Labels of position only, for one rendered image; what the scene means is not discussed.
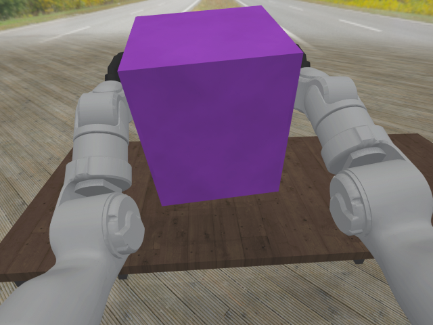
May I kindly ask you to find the table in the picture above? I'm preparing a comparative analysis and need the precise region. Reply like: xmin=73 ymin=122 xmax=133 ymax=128
xmin=0 ymin=133 xmax=433 ymax=287

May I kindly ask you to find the robot left hand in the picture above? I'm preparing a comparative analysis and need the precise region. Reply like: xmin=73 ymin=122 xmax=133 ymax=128
xmin=105 ymin=52 xmax=124 ymax=83

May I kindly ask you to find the robot left upper arm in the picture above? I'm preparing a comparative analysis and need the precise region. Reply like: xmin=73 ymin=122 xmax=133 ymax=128
xmin=0 ymin=192 xmax=145 ymax=325

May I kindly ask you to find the robot left forearm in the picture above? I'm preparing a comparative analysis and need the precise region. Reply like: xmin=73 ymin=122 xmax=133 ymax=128
xmin=49 ymin=81 xmax=133 ymax=250

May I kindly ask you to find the robot right forearm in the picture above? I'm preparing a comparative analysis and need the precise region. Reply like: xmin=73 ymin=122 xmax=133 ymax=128
xmin=294 ymin=67 xmax=433 ymax=213

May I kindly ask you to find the robot right hand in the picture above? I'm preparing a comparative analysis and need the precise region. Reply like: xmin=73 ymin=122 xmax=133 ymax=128
xmin=297 ymin=44 xmax=311 ymax=68

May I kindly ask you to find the robot right upper arm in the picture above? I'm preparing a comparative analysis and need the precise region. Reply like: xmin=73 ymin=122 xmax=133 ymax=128
xmin=329 ymin=159 xmax=433 ymax=325

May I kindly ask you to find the carton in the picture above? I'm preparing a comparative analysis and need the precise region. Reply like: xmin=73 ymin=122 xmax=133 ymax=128
xmin=117 ymin=5 xmax=303 ymax=207

